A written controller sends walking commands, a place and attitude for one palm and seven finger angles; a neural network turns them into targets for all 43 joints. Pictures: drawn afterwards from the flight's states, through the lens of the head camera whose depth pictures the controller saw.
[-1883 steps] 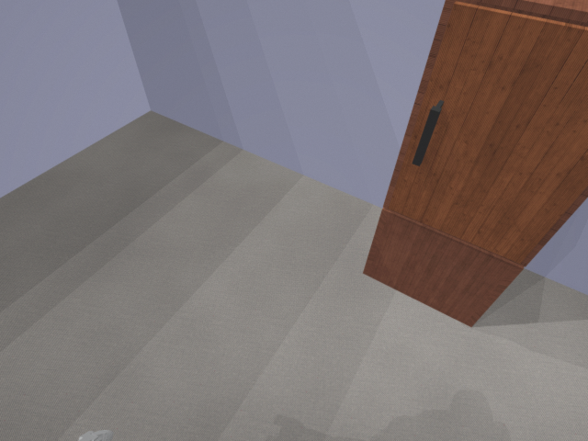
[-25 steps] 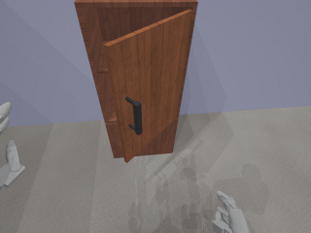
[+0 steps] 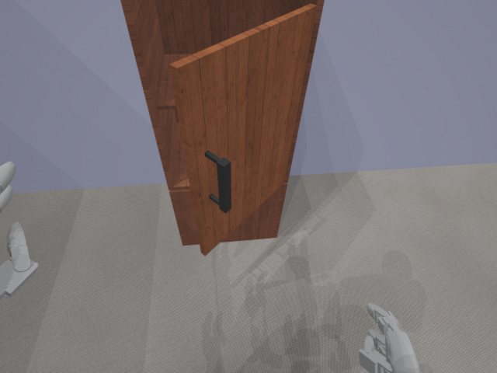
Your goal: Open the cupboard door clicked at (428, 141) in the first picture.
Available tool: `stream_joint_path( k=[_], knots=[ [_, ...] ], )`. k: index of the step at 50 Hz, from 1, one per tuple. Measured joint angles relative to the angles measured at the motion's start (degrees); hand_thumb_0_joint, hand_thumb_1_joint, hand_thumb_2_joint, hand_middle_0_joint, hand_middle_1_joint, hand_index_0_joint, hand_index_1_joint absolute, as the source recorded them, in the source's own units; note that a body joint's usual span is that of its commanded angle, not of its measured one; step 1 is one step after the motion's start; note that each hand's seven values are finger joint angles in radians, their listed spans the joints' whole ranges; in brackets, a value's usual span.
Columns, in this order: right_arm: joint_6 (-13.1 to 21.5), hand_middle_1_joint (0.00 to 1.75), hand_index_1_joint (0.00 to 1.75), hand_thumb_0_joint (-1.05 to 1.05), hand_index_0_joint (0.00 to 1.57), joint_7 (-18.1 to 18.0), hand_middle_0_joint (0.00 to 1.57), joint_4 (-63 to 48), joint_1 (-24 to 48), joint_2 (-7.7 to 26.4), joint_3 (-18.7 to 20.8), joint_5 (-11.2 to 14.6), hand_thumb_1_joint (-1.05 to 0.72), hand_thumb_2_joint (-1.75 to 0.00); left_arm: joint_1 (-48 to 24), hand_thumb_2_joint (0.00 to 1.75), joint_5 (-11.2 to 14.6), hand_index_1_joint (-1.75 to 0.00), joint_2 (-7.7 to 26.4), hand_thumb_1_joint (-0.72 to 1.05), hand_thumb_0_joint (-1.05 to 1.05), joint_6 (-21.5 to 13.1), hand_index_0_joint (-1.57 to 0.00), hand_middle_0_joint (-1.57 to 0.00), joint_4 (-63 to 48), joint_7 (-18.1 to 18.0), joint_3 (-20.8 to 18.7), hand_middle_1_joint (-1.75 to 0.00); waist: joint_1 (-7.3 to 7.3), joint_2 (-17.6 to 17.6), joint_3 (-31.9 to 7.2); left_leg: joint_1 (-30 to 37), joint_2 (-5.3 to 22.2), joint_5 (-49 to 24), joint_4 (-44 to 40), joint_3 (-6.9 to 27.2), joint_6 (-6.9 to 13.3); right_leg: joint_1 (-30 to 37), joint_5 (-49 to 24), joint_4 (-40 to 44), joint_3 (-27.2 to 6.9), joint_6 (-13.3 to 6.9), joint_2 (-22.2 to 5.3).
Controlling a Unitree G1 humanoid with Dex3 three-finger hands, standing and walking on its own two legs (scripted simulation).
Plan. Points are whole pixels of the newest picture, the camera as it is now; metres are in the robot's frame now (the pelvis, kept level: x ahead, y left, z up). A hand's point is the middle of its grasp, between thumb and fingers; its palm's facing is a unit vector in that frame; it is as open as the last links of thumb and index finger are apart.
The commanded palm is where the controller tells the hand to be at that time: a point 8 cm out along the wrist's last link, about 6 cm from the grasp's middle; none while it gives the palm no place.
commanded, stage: stop stepping back and stand still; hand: left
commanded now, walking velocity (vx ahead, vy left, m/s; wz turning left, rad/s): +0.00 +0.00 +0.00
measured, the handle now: (218, 182) +0.51 +0.09 -0.03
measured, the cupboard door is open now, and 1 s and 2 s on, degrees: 42 42 42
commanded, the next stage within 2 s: let the arm hang, fingers relaxed in 0.38 s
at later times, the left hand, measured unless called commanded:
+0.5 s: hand (14, 282) +0.19 +0.28 +0.14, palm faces +0.39 -0.79 -0.48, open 7.4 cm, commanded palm none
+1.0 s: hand out of the picture -0.10 +0.16 -0.17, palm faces +0.11 -0.98 -0.18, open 7.2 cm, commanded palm none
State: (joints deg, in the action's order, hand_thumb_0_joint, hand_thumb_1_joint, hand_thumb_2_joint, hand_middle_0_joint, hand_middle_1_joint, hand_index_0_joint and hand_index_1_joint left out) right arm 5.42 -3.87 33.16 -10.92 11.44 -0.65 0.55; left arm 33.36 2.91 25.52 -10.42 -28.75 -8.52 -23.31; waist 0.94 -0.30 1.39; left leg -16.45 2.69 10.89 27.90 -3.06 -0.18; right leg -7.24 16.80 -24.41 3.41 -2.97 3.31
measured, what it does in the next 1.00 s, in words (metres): stands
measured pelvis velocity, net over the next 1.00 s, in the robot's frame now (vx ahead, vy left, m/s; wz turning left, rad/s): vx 0.00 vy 0.00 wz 0.07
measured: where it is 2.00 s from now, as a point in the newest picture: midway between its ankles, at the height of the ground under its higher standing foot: outside the picture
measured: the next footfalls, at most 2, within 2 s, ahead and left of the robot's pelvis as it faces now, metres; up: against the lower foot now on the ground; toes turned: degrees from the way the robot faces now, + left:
none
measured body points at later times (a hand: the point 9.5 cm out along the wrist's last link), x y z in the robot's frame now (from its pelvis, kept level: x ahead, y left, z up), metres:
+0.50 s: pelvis -0.01 +0.01 +0.00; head +0.00 +0.01 +0.45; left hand +0.16 +0.32 +0.17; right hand +0.16 -0.22 -0.08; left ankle +0.04 +0.12 -0.74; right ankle -0.04 -0.08 -0.74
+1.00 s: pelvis +0.00 +0.00 +0.00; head +0.02 +0.01 +0.45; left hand -0.10 +0.21 -0.16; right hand -0.01 -0.23 -0.16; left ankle +0.04 +0.12 -0.74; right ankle -0.04 -0.08 -0.74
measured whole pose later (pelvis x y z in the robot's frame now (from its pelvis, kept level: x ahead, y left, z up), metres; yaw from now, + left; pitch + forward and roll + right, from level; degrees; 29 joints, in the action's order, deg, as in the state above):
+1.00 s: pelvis +0.00 +0.00 +0.00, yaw +4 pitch -2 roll -1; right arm -2.0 -2.4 64.7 -17.4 8.9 -1.3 -0.9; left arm 22.4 0.0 9.0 1.6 67.2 -1.3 0.0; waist -0.7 -0.2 4.3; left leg -15.6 0.6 9.3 26.4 0.1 0.2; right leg -5.4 17.1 -23.9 6.9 -3.2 1.9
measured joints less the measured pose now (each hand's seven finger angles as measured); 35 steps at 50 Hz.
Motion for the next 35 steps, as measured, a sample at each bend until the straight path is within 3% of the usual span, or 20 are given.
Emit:
stream_joint_path(
  k=[12, 24, 26, 29, 32, 35],
  knots=[
    [-0.26, 0.3, 0.3, 0.01, 0.2, -0.57, 0.2, 2.44, -2.36, -0.17, -1.22, -0.41, -0.9, -0.9, -1.7, 0.9, -0.05, -0.3, -3.32, 0.88, 0.01, 2.14, -0.21, -0.21, 2.94, -0.47, 2.14, -0.3, -1.71, 1.42, -0.32, 0.67, -0.98, -2.47, -3.03, 0.68, 0.87, 1.16, -2.4, 3.36, 0.8, 0.76, -0.69],
    [-0.18, 0.3, 0.3, 0.01, 0.2, -0.58, 0.2, 2.04, -1.7, 0.29, -0.73, -0.42, -0.9, -0.9, -1.7, 0.9, 0.06, -0.3, -2.37, 0.88, 0.01, 2.2, -0.21, -0.21, 3.07, -0.43, 1.89, -0.3, -0.87, 1.3, -0.04, 0.92, -1.33, -3.06, -4.26, 0.68, 1.09, 1.52, -3.08, 4.78, 0.81, 1.02, -0.95],
    [1.69, 0.3, 0.3, 0.01, 0.2, 1.73, 0.2, 4.94, -0.86, 2.18, 0.01, -0.3, -0.9, -0.9, -5.95, 0.9, -1.93, -0.3, -1.71, 0.89, 0.01, 1.15, -0.21, -0.21, 11.32, 2.04, 5.26, -0.3, -1.33, 2.45, -1.12, -1.65, -1.7, -2.46, -1.97, 1.17, 1.33, -1.11, -1.89, 1.73, 1.5, 1.1, -1.37],
    [-0.61, 0.3, 0.3, 0.01, 0.2, 3.58, 0.2, 10.74, 1.94, 5.71, 0.33, -1.06, -0.9, -0.9, -14.89, 0.9, -3.65, -0.3, -3.49, 0.89, 0.0, 6.29, -0.2, -0.2, 33.09, 6.03, 12.87, -0.3, -1.76, 4.66, -2.22, -4.36, -2.62, -1.07, 1.6, 1.49, 1.99, -4.45, 0.99, -3.9, 2.03, 1.24, -2.48],
    [-2.96, 0.3, 0.3, 0.0, 0.2, 3.82, 0.2, 14.89, 3.49, 6.64, 0.27, -1.58, -0.9, -0.9, -19.53, 0.9, -4.33, -0.3, -6.89, 0.9, 0.0, 10.94, -0.2, -0.2, 53.73, 7.9, 18.23, -0.3, -0.79, 4.55, -1.85, -4.64, -3.13, -0.29, 3.16, 1.4, 2.13, -5.25, 2.56, -6.77, 2.03, 1.36, -3.15],
    [-4.6, 0.3, 0.3, 0.0, 0.2, 3.59, 0.2, 17.74, 2.83, 5.58, 0.03, -1.95, -0.9, -0.9, -20.2, 0.9, -4.22, -0.3, -10.59, 0.9, 0.0, 13.24, -0.2, -0.2, 68.47, 8.32, 21.58, -0.3, 0.23, 2.06, -0.58, -3.46, -3.29, -0.16, 2.96, 1.39, 1.74, -4.46, 3.24, -7.46, 2.02, 0.99, -3.33]
  ],
)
